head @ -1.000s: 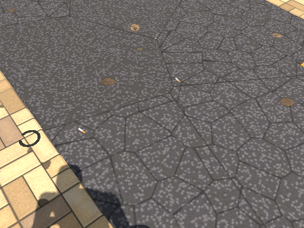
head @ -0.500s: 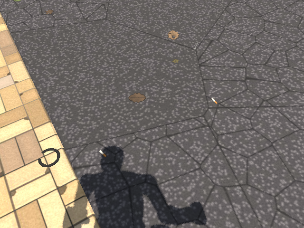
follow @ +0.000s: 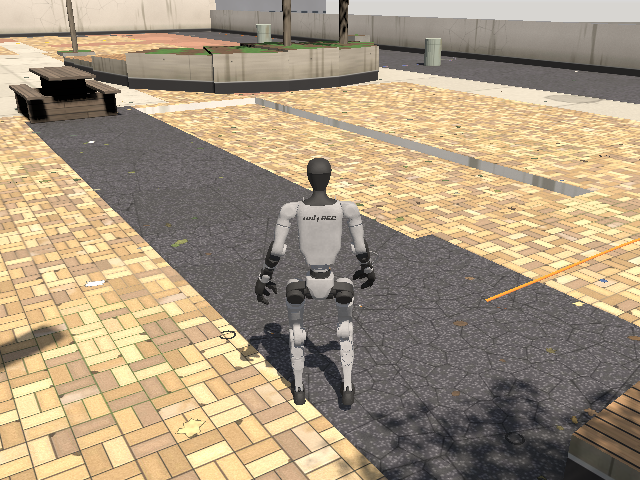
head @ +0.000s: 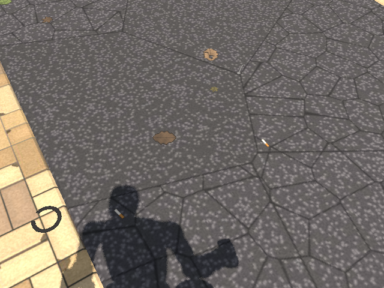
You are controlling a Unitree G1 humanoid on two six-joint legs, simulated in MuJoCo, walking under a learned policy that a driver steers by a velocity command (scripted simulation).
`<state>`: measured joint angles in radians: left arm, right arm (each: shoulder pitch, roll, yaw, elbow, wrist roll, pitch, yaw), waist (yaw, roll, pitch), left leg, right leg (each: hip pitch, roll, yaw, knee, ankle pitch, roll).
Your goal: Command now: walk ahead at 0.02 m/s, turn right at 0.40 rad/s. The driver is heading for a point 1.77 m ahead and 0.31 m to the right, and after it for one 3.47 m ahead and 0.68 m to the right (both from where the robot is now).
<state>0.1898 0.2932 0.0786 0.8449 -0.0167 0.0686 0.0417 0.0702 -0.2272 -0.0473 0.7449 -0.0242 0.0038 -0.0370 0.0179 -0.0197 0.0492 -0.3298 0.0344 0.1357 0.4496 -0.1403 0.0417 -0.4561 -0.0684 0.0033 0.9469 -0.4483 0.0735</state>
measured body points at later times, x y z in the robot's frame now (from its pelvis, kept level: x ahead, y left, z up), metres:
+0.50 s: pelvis +0.00 -0.05 +0.01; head +0.03 -0.09 +0.46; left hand +0.20 +0.20 -0.08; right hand +0.09 -0.36 -0.11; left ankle +0.08 +0.11 -0.69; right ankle -0.02 -0.13 -0.74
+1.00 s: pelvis +0.02 -0.04 +0.00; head +0.04 -0.05 +0.45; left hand +0.23 +0.18 -0.12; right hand +0.03 -0.32 -0.13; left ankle +0.07 +0.09 -0.74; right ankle -0.05 -0.15 -0.74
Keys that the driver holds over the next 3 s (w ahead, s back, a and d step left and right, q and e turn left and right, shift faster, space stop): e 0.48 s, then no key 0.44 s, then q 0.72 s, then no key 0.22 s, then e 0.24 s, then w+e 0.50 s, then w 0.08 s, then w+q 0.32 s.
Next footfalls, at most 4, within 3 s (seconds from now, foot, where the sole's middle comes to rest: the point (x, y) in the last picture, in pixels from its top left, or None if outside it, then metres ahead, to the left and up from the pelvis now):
0.14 right None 0.02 -0.13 -0.77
0.66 left None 0.11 0.07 -0.77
0.96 right None -0.01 -0.17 -0.77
1.32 left None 0.09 0.07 -0.77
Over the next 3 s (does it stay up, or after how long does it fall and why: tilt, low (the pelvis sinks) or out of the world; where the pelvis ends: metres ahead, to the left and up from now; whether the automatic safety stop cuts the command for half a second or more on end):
stays up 0.40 -0.21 0.00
